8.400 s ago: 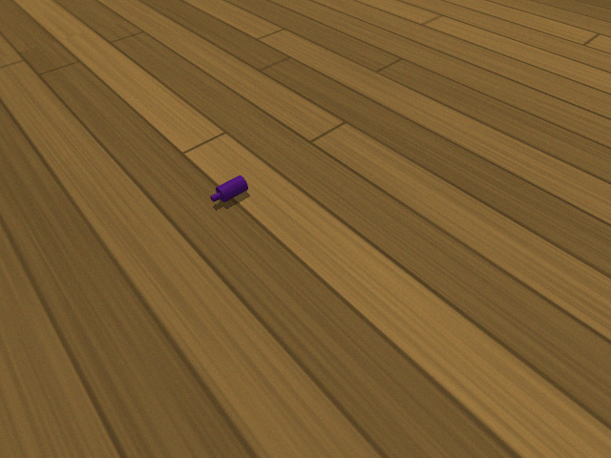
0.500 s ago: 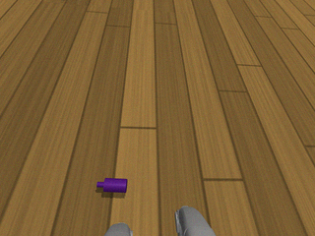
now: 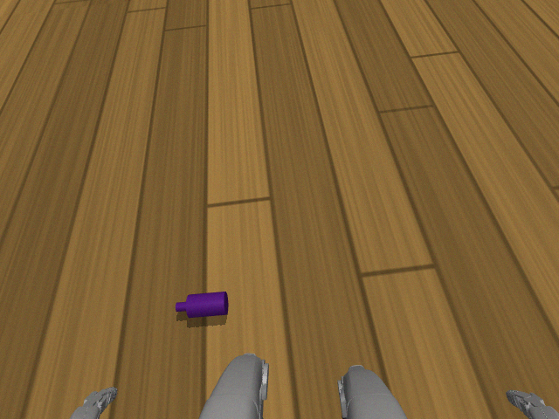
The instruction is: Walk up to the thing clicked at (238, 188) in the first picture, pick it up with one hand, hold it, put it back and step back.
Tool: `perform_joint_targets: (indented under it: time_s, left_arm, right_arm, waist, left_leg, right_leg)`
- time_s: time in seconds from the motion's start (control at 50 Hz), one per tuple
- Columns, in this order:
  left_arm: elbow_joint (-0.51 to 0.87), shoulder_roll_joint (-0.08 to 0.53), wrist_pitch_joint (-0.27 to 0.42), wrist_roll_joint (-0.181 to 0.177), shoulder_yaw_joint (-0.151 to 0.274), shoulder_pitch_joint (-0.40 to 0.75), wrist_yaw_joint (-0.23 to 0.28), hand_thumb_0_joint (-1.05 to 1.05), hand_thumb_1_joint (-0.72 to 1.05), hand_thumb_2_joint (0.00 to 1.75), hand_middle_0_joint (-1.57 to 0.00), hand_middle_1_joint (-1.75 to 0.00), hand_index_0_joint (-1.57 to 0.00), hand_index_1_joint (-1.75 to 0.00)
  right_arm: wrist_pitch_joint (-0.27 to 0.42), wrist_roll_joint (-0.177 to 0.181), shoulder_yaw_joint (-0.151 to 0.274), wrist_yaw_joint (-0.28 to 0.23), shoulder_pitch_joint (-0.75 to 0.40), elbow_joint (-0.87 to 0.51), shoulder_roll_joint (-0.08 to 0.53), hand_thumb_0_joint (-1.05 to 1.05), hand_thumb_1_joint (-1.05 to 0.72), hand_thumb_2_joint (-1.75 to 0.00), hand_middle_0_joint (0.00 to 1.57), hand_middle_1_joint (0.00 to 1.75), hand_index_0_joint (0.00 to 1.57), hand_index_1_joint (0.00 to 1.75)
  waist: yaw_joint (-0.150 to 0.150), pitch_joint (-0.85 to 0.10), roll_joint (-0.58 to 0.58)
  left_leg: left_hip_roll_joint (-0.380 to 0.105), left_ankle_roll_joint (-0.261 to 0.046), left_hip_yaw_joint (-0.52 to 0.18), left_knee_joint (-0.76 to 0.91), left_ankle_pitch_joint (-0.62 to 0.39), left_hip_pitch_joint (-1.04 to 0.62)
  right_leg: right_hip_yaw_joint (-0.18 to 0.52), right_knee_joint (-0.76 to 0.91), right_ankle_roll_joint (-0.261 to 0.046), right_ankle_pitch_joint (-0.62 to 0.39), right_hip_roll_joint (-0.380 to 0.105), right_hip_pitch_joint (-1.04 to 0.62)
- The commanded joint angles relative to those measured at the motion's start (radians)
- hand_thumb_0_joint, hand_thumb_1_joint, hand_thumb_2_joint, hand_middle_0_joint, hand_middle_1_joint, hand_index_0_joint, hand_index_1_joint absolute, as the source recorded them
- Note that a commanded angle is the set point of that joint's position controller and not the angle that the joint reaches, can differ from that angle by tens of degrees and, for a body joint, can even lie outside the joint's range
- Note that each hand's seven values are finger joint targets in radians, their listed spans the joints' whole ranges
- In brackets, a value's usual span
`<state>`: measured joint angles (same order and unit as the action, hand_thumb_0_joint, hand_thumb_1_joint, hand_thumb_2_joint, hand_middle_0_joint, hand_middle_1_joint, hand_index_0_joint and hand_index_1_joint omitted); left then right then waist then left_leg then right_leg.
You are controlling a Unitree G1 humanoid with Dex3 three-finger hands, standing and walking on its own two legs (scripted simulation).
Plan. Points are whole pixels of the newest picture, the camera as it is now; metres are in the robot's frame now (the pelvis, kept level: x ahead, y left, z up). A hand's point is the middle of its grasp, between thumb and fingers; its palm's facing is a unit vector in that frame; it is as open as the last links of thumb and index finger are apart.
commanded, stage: walk up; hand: left
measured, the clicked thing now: (201, 305) +0.49 +0.32 -0.69
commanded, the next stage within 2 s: none
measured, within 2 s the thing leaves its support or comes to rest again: neither
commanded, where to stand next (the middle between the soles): +0.11 +0.04 m, yaw +3 degrees
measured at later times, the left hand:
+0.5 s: hand out of the picture +0.08 +0.36 -0.14, palm faces +0.01 -0.93 -0.36, open 7.4 cm
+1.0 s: hand out of the picture +0.11 +0.35 -0.14, palm faces +0.00 -0.86 -0.51, open 7.4 cm
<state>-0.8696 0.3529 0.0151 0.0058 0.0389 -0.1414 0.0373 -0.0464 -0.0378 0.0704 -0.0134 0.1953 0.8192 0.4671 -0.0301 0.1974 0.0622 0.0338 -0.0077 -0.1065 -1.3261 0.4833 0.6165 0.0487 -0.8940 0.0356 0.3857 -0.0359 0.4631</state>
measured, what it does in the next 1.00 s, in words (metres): steps on the spot: left foot, then right foot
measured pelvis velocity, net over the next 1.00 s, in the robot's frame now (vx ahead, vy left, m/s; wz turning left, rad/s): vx -0.01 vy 0.06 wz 0.02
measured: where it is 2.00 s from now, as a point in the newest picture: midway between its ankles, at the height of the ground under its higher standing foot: outside the picture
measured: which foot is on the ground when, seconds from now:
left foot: up 0.00-0.18, down 0.20-0.68, up 0.70-0.98, down 1.00-1.00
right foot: down 0.00-0.20, up 0.22-0.62, down 0.64-1.00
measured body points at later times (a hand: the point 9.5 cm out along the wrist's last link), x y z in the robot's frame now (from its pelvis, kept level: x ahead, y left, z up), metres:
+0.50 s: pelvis +0.01 +0.05 +0.02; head +0.04 +0.10 +0.47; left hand +0.08 +0.41 -0.11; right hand -0.01 -0.31 -0.04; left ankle +0.01 +0.20 -0.69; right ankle +0.11 -0.13 -0.60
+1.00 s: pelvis -0.01 +0.06 +0.00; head +0.06 +0.05 +0.44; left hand +0.11 +0.40 -0.10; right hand +0.12 -0.27 -0.12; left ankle +0.02 +0.17 -0.69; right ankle +0.08 -0.14 -0.69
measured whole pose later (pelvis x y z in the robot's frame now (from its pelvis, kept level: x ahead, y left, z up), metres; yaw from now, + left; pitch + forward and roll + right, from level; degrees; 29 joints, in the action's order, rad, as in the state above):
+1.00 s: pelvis -0.01 +0.06 +0.00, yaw +1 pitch -2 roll -1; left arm -0.91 0.43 0.03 0.00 0.03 -0.11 0.09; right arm -0.05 -0.05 0.09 0.05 0.11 0.82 0.42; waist -0.01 0.18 0.03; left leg -0.02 -0.02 0.01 -0.96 0.46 0.46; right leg 0.09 -0.88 0.05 0.33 -0.10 0.52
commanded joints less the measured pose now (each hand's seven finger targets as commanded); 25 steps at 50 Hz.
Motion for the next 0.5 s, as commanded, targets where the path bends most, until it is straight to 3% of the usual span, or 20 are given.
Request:
perform_joint_targets:
  time_s: [0.0,0.04,0.06,0.1,0.12,0.14,0.16,0.18,0.2,0.22,0.24,0.26,0.28,0.32,0.38,0.46,0.48]
  left_arm:
    - [0.037,0.409,0.063,0.015,0.147,-0.19,0.081,0.0,0.9,0.9,-0.2,-0.3,-0.2,-0.3]
    - [0.061,0.394,0.072,0.028,0.14,-0.145,0.062,0.0,0.9,0.9,-0.2,-0.3,-0.2,-0.3]
    - [0.073,0.402,0.072,0.037,0.14,-0.122,0.05,0.0,0.9,0.9,-0.2,-0.3,-0.2,-0.3]
    - [0.079,0.413,0.065,0.046,0.14,-0.095,0.021,0.0,0.9,0.9,-0.2,-0.3,-0.2,-0.3]
    - [0.088,0.41,0.057,0.052,0.135,-0.038,0.006,0.0,0.9,0.9,-0.2,-0.3,-0.2,-0.3]
    - [0.09,0.38,0.039,0.052,0.128,0.031,-0.003,0.0,0.9,0.9,-0.2,-0.3,-0.2,-0.3]
    - [0.086,0.303,0.015,0.052,0.109,0.013,-0.005,0.0,0.9,0.9,-0.2,-0.3,-0.2,-0.3]
    - [0.106,0.206,0.011,0.044,0.075,0.005,-0.004,0.0,0.9,0.9,-0.2,-0.3,-0.2,-0.3]
    - [0.139,0.2,0.014,0.03,0.059,0.05,-0.002,0.0,0.9,0.9,-0.2,-0.3,-0.2,-0.3]
    - [0.133,0.319,0.021,0.033,0.075,0.159,-0.008,0.0,0.9,0.9,-0.2,-0.3,-0.2,-0.3]
    - [0.098,0.354,0.017,0.03,0.09,0.117,-0.031,0.0,0.9,0.9,-0.2,-0.3,-0.2,-0.3]
    - [0.049,0.354,0.005,0.026,0.1,0.004,-0.05,0.0,0.9,0.9,-0.2,-0.3,-0.2,-0.3]
    - [0.016,0.36,-0.015,0.034,0.113,-0.075,-0.064,0.0,0.9,0.9,-0.2,-0.3,-0.2,-0.3]
    - [0.01,0.36,-0.057,0.049,0.132,-0.135,-0.088,0.0,0.9,0.9,-0.2,-0.3,-0.2,-0.3]
    - [0.068,0.336,-0.101,0.04,0.143,-0.088,-0.104,0.0,0.9,0.9,-0.2,-0.3,-0.2,-0.3]
    - [0.104,0.306,-0.104,0.017,0.129,-0.056,-0.084,0.0,0.9,0.9,-0.2,-0.3,-0.2,-0.3]
    - [0.096,0.288,-0.098,0.003,0.118,-0.052,-0.077,0.0,0.9,0.9,-0.2,-0.3,-0.2,-0.3]
  right_arm:
    - [-0.012,-0.042,0.093,0.043,0.038,-0.115,0.219,0.0,-0.9,-0.9,0.2,0.3,0.2,0.3]
    - [0.004,-0.026,0.098,0.067,0.038,-0.097,0.219,0.0,-0.9,-0.9,0.2,0.3,0.2,0.3]
    - [0.011,-0.016,0.1,0.08,0.042,-0.089,0.22,0.0,-0.9,-0.9,0.2,0.3,0.2,0.3]
    - [0.027,0.009,0.1,0.095,0.09,-0.055,0.213,0.0,-0.9,-0.9,0.2,0.3,0.2,0.3]
    - [0.037,0.023,0.099,0.092,0.17,-0.019,0.197,0.0,-0.9,-0.9,0.2,0.3,0.2,0.3]
    - [0.051,0.035,0.105,0.079,0.312,0.055,0.191,0.0,-0.9,-0.9,0.2,0.3,0.2,0.3]
    - [0.067,0.025,0.119,0.054,0.431,0.11,0.196,0.0,-0.9,-0.9,0.2,0.3,0.2,0.3]
    - [0.088,0.006,0.127,0.029,0.503,0.112,0.258,0.0,-0.9,-0.9,0.2,0.3,0.2,0.3]
    - [0.106,0.003,0.132,0.014,0.354,0.035,0.363,0.0,-0.9,-0.9,0.2,0.3,0.2,0.3]
    - [0.129,0.02,0.132,-0.002,0.238,0.029,0.413,0.0,-0.9,-0.9,0.2,0.3,0.2,0.3]
    - [0.153,0.022,0.118,-0.022,0.203,0.042,0.387,0.0,-0.9,-0.9,0.2,0.3,0.2,0.3]
    - [0.166,0.027,0.105,-0.043,0.19,0.052,0.362,0.0,-0.9,-0.9,0.2,0.3,0.2,0.3]
    - [0.169,0.031,0.1,-0.063,0.176,0.059,0.339,0.0,-0.9,-0.9,0.2,0.3,0.2,0.3]
    - [0.168,0.035,0.094,-0.078,0.172,0.081,0.303,0.0,-0.9,-0.9,0.2,0.3,0.2,0.3]
    - [0.154,0.017,0.087,-0.096,0.16,0.075,0.272,0.0,-0.9,-0.9,0.2,0.3,0.2,0.3]
    - [0.148,0.013,0.08,-0.092,0.178,0.054,0.263,0.0,-0.9,-0.9,0.2,0.3,0.2,0.3]
    - [0.146,0.012,0.075,-0.085,0.168,0.046,0.246,0.0,-0.9,-0.9,0.2,0.3,0.2,0.3]
  waist:
    - [0.077,-0.257,-0.201]
    - [0.075,-0.224,-0.299]
    - [0.07,-0.2,-0.366]
    - [0.054,-0.172,-0.447]
    - [0.009,-0.185,-0.468]
    - [-0.064,-0.208,-0.375]
    - [-0.119,-0.213,-0.177]
    - [-0.165,-0.179,0.076]
    - [-0.109,-0.083,0.075]
    - [-0.086,0.049,-0.158]
    - [-0.035,0.063,-0.269]
    - [0.011,0.029,-0.22]
    - [0.038,0.007,-0.154]
    - [0.062,-0.001,-0.086]
    - [0.062,0.018,0.015]
    - [0.044,-0.101,0.128]
    - [0.04,-0.123,0.158]
  left_leg:
    - [-0.102,0.012,-0.074,-0.013,-0.059,0.207]
    - [-0.089,0.01,0.005,0.118,-0.023,0.147]
    - [-0.07,0.009,0.045,0.192,0.034,0.098]
    - [-0.036,-0.006,0.119,0.345,0.148,-0.064]
    - [-0.039,-0.029,0.161,0.467,0.143,-0.246]
    - [-0.003,-0.03,0.208,0.586,0.023,-0.491]
    - [0.024,-0.018,0.192,0.653,-0.037,-0.696]
    - [-0.139,-0.041,-0.155,0.853,0.208,-0.698]
    - [-0.47,-0.168,-0.765,1.108,0.575,-0.527]
    - [-0.559,-0.25,-0.931,1.204,0.66,-0.362]
    - [-0.494,-0.214,-0.742,1.129,0.525,-0.384]
    - [-0.431,-0.168,-0.563,1.041,0.335,-0.418]
    - [-0.398,-0.165,-0.461,0.999,0.194,-0.4]
    - [-0.352,-0.16,-0.272,0.963,-0.057,-0.284]
    - [-0.308,-0.16,-0.151,0.909,-0.293,-0.188]
    - [-0.285,-0.176,-0.087,0.813,-0.576,-0.376]
    - [-0.267,-0.169,-0.053,0.806,-0.6,-0.394]
  right_leg:
    - [0.442,0.345,-0.289,-0.034,-0.296,-0.36]
    - [0.407,0.429,-0.273,0.378,-0.243,-0.263]
    - [0.398,0.46,-0.274,0.501,-0.228,-0.19]
    - [0.341,0.501,-0.263,0.562,-0.205,-0.045]
    - [0.272,0.487,-0.24,0.503,-0.185,0.056]
    - [0.173,0.344,-0.207,0.492,-0.123,0.203]
    - [0.075,0.083,-0.172,0.496,-0.04,0.372]
    - [0.024,-0.287,-0.126,0.356,0.094,0.517]
    - [0.127,-0.401,-0.086,0.197,0.087,0.666]
    - [0.249,-0.391,-0.083,0.079,-0.013,0.636]
    - [0.235,-0.394,-0.066,-0.002,-0.045,0.59]
    - [0.208,-0.378,-0.056,-0.055,-0.064,0.523]
    - [0.187,-0.357,-0.043,-0.093,-0.082,0.439]
    - [0.148,-0.332,-0.027,-0.121,-0.064,0.293]
    - [0.139,-0.381,-0.02,-0.131,-0.015,0.22]
    - [0.147,-0.386,-0.016,-0.069,0.028,0.242]
    - [0.124,-0.322,-0.017,-0.065,0.023,0.205]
